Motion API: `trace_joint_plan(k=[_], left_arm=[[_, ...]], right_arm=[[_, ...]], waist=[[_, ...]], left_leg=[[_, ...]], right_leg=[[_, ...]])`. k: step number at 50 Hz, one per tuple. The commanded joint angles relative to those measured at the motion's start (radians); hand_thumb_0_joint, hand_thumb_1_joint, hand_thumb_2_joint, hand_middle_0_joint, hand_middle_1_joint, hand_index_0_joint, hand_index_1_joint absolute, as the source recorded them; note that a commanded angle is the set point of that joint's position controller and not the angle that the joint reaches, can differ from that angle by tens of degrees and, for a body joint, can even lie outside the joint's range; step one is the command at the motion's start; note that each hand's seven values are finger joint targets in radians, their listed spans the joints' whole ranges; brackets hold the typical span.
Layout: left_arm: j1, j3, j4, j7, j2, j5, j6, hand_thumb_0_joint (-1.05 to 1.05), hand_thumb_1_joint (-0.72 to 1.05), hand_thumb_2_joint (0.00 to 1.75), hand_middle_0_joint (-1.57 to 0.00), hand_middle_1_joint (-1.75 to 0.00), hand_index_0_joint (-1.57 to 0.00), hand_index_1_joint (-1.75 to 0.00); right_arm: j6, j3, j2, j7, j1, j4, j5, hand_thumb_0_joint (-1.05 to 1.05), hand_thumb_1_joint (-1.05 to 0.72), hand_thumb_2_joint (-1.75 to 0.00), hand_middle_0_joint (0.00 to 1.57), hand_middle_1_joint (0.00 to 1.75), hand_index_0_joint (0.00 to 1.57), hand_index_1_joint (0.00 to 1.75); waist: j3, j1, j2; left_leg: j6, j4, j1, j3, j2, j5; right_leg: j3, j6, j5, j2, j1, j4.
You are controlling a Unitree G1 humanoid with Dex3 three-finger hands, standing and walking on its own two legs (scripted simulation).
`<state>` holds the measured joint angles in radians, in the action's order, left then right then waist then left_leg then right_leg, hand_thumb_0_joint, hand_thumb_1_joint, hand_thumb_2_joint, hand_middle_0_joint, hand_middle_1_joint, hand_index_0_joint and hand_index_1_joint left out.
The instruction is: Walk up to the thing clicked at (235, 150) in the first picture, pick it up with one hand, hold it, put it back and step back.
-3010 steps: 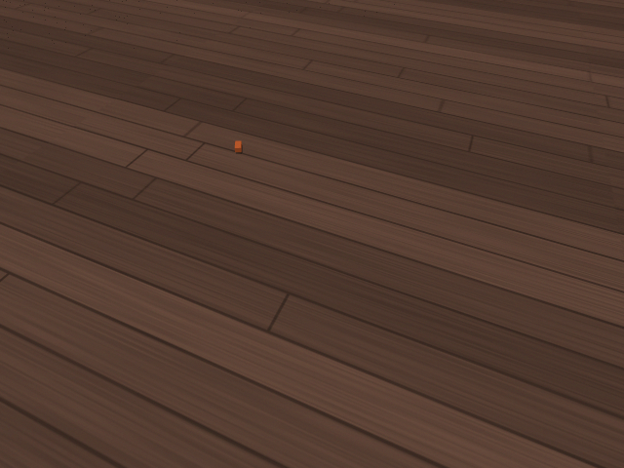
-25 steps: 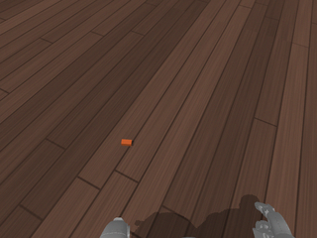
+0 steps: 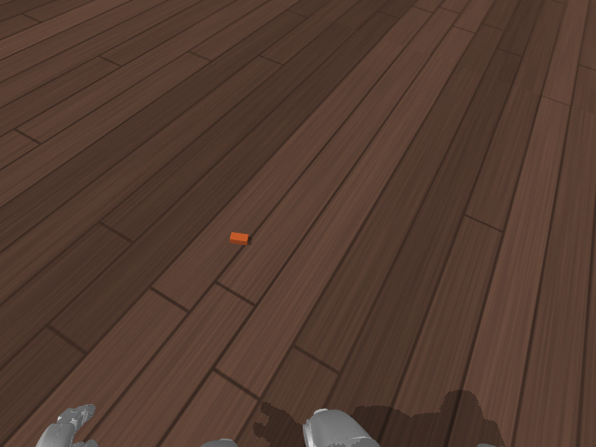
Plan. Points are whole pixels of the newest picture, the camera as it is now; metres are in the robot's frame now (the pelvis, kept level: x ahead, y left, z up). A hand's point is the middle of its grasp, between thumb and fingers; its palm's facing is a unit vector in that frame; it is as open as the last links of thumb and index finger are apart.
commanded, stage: step back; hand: left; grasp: from above
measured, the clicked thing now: (239, 238) +0.91 +0.15 -0.75
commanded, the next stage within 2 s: stand in 1.42 s
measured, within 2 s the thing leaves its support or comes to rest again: neither
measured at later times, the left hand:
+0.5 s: hand out of the picture -0.10 +0.23 -0.12, palm faces +0.01 -0.88 -0.47, open 7.4 cm
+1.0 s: hand out of the picture -0.12 +0.20 -0.13, palm faces +0.09 -0.91 -0.41, open 7.4 cm
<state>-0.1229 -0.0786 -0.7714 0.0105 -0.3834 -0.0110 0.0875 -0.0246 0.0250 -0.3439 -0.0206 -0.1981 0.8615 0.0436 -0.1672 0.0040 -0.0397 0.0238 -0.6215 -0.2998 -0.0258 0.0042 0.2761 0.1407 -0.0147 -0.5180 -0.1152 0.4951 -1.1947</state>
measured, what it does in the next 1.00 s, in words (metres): walks backwards: right foot, then left foot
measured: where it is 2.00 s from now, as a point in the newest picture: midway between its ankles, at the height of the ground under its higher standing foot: outside the picture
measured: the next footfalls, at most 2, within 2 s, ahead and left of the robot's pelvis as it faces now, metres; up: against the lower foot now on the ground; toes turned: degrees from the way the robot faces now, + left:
right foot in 0.22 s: -0.11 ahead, -0.17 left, +0.00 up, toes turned -1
left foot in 0.56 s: -0.15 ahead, +0.08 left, +0.00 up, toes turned +0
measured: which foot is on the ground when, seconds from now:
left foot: down 0.00-0.26, up 0.28-0.54, down 0.56-0.86, up 0.88-1.00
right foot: up 0.00-0.20, down 0.22-0.60, up 0.62-0.82, down 0.84-1.00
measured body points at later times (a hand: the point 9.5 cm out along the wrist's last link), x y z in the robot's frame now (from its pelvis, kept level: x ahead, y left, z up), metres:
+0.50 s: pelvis -0.16 -0.06 +0.00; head -0.14 -0.09 +0.45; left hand -0.10 +0.27 -0.09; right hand -0.09 -0.37 -0.14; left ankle -0.18 +0.09 -0.69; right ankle -0.15 -0.17 -0.73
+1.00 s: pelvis -0.16 -0.07 +0.00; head -0.16 -0.09 +0.45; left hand -0.12 +0.25 -0.11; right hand -0.08 -0.39 -0.13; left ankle -0.16 +0.07 -0.69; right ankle -0.12 -0.17 -0.73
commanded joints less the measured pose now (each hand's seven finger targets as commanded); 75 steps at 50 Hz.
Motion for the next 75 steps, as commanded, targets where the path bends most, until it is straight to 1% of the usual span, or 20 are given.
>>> trace_joint_plan(k=[1,6,10,12,13,14,18,24,28,30,32,41,43,45,49,56,60,63,67,75], left_arm=[[-0.081,-0.073,0.043,0.002,-0.193,-0.007,-0.021,0.0,0.9,0.9,-0.2,-0.3,-0.2,-0.3],[-0.066,-0.049,0.034,0.002,-0.171,-0.009,-0.049,0.0,0.9,0.9,-0.2,-0.3,-0.2,-0.3],[-0.22,-0.05,-0.074,0.006,-0.172,-0.009,-0.069,0.0,0.9,0.9,-0.2,-0.3,-0.2,-0.3],[-0.206,-0.086,-0.072,0.005,-0.296,-0.041,-0.073,0.0,0.9,0.9,-0.2,-0.3,-0.2,-0.3],[-0.118,-0.107,-0.023,0.008,-0.412,-0.044,-0.066,0.0,0.9,0.9,-0.2,-0.3,-0.2,-0.3],[-0.042,-0.1,0.007,0.013,-0.414,-0.037,-0.069,0.0,0.9,0.9,-0.2,-0.3,-0.2,-0.3],[0.025,-0.061,-0.014,0.018,-0.236,-0.035,-0.096,0.0,0.9,0.9,-0.2,-0.3,-0.2,-0.3],[-0.121,-0.081,-0.041,0.009,-0.272,-0.044,-0.114,0.0,0.9,0.9,-0.2,-0.3,-0.2,-0.3],[-0.098,-0.054,-0.048,-0.001,-0.257,-0.025,-0.097,0.0,0.9,0.9,-0.2,-0.3,-0.2,-0.3],[-0.097,-0.016,-0.029,-0.004,-0.133,-0.009,-0.102,0.0,0.9,0.9,-0.2,-0.3,-0.2,-0.3],[0.012,-0.055,-0.044,-0.002,-0.27,-0.016,-0.115,0.0,0.9,0.9,-0.2,-0.3,-0.2,-0.3],[-0.193,-0.048,-0.165,-0.007,-0.18,-0.014,-0.154,0.0,0.9,0.9,-0.2,-0.3,-0.2,-0.3],[-0.264,-0.08,-0.18,0.012,-0.281,-0.04,-0.168,0.0,0.9,0.9,-0.2,-0.3,-0.2,-0.3],[-0.121,-0.087,-0.118,0.013,-0.349,-0.036,-0.165,0.0,0.9,0.9,-0.2,-0.3,-0.2,-0.3],[-0.066,-0.057,-0.114,0.015,-0.262,-0.019,-0.181,0.0,0.9,0.9,-0.2,-0.3,-0.2,-0.3],[-0.017,-0.041,-0.11,0.011,-0.257,-0.017,-0.16,0.0,0.9,0.9,-0.2,-0.3,-0.2,-0.3],[-0.044,-0.02,-0.119,0.011,-0.197,0.001,-0.134,0.0,0.9,0.9,-0.2,-0.3,-0.2,-0.3],[-0.046,-0.015,-0.165,0.012,-0.189,0.019,-0.109,0.0,0.9,0.9,-0.2,-0.3,-0.2,-0.3],[-0.07,-0.011,-0.2,0.01,-0.208,0.007,-0.123,0.0,0.9,0.9,-0.2,-0.3,-0.2,-0.3],[0.023,0.031,-0.258,-0.003,-0.181,0.011,-0.12,0.0,0.9,0.9,-0.2,-0.3,-0.2,-0.3]], right_arm=[[0.034,0.089,-0.277,-0.024,0.071,-0.112,-0.003,0.0,-0.9,-0.9,0.2,0.3,0.2,0.3],[0.011,0.091,-0.285,-0.014,0.023,-0.11,-0.002,0.0,-0.9,-0.9,0.2,0.3,0.2,0.3],[-0.02,0.089,-0.308,-0.003,0.11,-0.12,-0.021,0.0,-0.9,-0.9,0.2,0.3,0.2,0.3],[-0.019,0.06,-0.203,-0.002,0.1,-0.147,-0.029,0.0,-0.9,-0.9,0.2,0.3,0.2,0.3],[-0.02,0.074,-0.208,-0.021,0.148,-0.166,-0.032,0.0,-0.9,-0.9,0.2,0.3,0.2,0.3],[-0.021,0.1,-0.263,-0.026,0.144,-0.144,-0.031,0.0,-0.9,-0.9,0.2,0.3,0.2,0.3],[-0.012,0.068,-0.212,-0.007,0.031,-0.052,-0.032,0.0,-0.9,-0.9,0.2,0.3,0.2,0.3],[0.018,0.072,-0.227,0.017,0.073,-0.047,-0.01,0.0,-0.9,-0.9,0.2,0.3,0.2,0.3],[0.045,0.085,-0.211,0.026,-0.038,0.029,0.001,0.0,-0.9,-0.9,0.2,0.3,0.2,0.3],[0.056,0.118,-0.313,0.022,-0.082,0.04,0.018,0.0,-0.9,-0.9,0.2,0.3,0.2,0.3],[0.054,0.129,-0.389,0.028,-0.008,0.022,-0.004,0.0,-0.9,-0.9,0.2,0.3,0.2,0.3],[0.03,0.082,-0.233,0.04,0.061,0.001,-0.016,0.0,-0.9,-0.9,0.2,0.3,0.2,0.3],[0.028,0.044,-0.118,0.033,0.022,-0.025,-0.025,0.0,-0.9,-0.9,0.2,0.3,0.2,0.3],[0.019,0.081,-0.241,0.015,-0.017,0.009,-0.016,0.0,-0.9,-0.9,0.2,0.3,0.2,0.3],[0.026,0.081,-0.224,0.027,-0.066,0.056,-0.015,0.0,-0.9,-0.9,0.2,0.3,0.2,0.3],[0.023,0.073,-0.202,0.033,-0.03,0.071,-0.016,0.0,-0.9,-0.9,0.2,0.3,0.2,0.3],[0.044,0.077,-0.221,0.01,-0.044,0.097,-0.011,0.0,-0.9,-0.9,0.2,0.3,0.2,0.3],[0.048,0.074,-0.311,0.009,0.101,0.066,-0.025,0.0,-0.9,-0.9,0.2,0.3,0.2,0.3],[0.042,0.049,-0.244,0.007,0.148,0.084,-0.028,0.0,-0.9,-0.9,0.2,0.3,0.2,0.3],[0.068,0.032,-0.23,0.015,0.151,0.149,-0.031,0.0,-0.9,-0.9,0.2,0.3,0.2,0.3]], waist=[[0.154,-0.028,0.138],[0.235,0.027,0.251],[0.319,-0.048,0.258],[0.223,-0.045,-0.079],[0.159,-0.087,-0.227],[0.057,-0.071,-0.216],[0.059,0.015,-0.078],[0.141,-0.09,-0.177],[0.167,-0.022,-0.114],[0.186,0.003,0.234],[0.012,0.019,0.189],[0.134,-0.067,0.17],[0.162,-0.093,-0.13],[0.075,-0.052,-0.027],[0.051,-0.012,-0.011],[0.116,-0.02,-0.115],[0.207,-0.009,-0.015],[0.205,-0.043,0.164],[0.203,-0.055,0.144],[0.203,-0.015,0.111]], left_leg=[[0.201,0.201,0.061,-0.21,0.238,-0.348],[0.218,0.146,0.231,-0.168,0.228,-0.344],[0.14,0.003,0.113,-0.083,0.178,-0.29],[0.026,-0.211,-0.286,-0.043,-0.019,0.143],[-0.028,-0.404,-0.273,-0.1,-0.09,0.339],[-0.038,-0.524,-0.175,-0.163,-0.025,0.337],[-0.027,-0.552,-0.208,-0.141,-0.11,0.126],[-0.053,-0.138,-0.22,-0.059,-0.007,0.253],[-0.002,0.311,0.147,0.028,-0.042,0.088],[0.104,0.383,0.358,-0.455,0.217,0.275],[0.255,0.445,-0.005,-0.573,0.366,0.56],[0.095,0.121,-0.097,-0.117,0.113,0.202],[0.021,-0.276,-0.331,-0.045,-0.076,0.273],[0.0,-0.394,-0.274,-0.149,-0.006,0.31],[-0.017,-0.35,-0.185,-0.157,0.028,0.147],[-0.031,-0.065,0.006,0.016,0.021,0.108],[0.02,0.141,0.136,-0.024,0.047,-0.241],[0.186,0.209,-0.078,-0.292,0.272,-0.154],[0.048,0.134,-0.064,-0.134,0.151,-0.183],[0.019,0.233,0.12,-0.126,0.152,-0.307]], right_leg=[[0.032,0.03,0.024,0.02,-0.015,-0.062],[-0.069,0.058,0.0,0.081,-0.069,0.34],[-0.172,0.008,0.24,0.091,-0.331,0.812],[0.204,-0.073,0.202,0.292,-0.405,0.829],[0.428,-0.25,0.142,0.52,-0.13,0.913],[0.508,-0.291,0.044,0.577,0.101,0.982],[0.035,-0.119,0.336,0.28,-0.117,0.783],[0.194,-0.18,-0.169,0.375,-0.391,0.858],[0.054,-0.123,0.081,0.327,-0.238,0.715],[-0.133,-0.006,0.032,0.14,0.119,0.4],[-0.09,-0.014,-0.035,0.184,0.033,0.251],[-0.232,-0.01,0.239,0.077,-0.422,0.729],[0.233,-0.067,0.056,0.343,-0.562,0.908],[0.484,-0.221,-0.288,0.558,-0.287,1.023],[0.146,-0.156,0.11,0.399,-0.23,0.933],[-0.028,-0.145,0.364,0.361,-0.173,0.806],[-0.12,-0.055,0.591,0.277,-0.214,0.547],[-0.173,-0.005,0.065,0.136,-0.317,0.473],[-0.11,-0.026,0.35,0.2,-0.366,0.653],[-0.097,-0.001,0.423,0.212,-0.343,0.752]])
